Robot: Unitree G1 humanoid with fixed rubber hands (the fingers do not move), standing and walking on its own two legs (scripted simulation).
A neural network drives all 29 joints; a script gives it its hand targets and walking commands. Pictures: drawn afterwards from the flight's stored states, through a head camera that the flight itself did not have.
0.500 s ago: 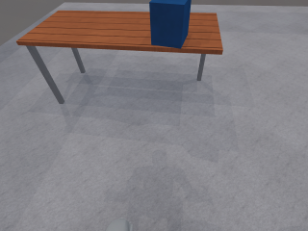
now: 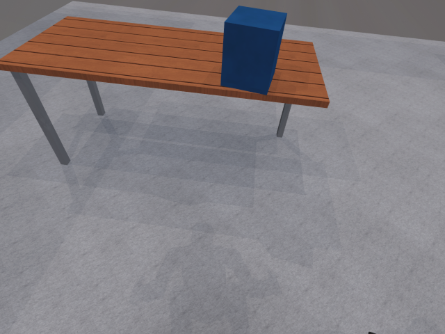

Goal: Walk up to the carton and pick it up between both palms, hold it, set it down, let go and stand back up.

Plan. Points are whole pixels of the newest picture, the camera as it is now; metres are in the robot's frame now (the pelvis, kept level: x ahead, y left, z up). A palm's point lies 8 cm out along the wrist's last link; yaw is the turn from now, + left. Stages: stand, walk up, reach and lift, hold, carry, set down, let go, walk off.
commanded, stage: walk up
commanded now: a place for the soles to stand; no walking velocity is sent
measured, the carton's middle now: (252, 50) +1.15 -0.10 +0.01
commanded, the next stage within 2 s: none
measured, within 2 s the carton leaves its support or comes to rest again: neither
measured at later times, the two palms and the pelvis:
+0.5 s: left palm (66, 296) +0.20 +0.29 -0.07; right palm (388, 304) +0.22 -0.34 -0.09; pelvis +0.14 -0.02 +0.00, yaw -3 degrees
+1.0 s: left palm (95, 220) +0.37 +0.30 -0.08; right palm (370, 273) +0.28 -0.32 -0.09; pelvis +0.28 +0.00 +0.00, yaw -7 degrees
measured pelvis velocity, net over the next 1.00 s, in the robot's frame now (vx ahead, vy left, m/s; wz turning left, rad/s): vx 0.28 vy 0.00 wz -0.12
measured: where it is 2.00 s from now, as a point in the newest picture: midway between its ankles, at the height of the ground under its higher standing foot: (217, 294)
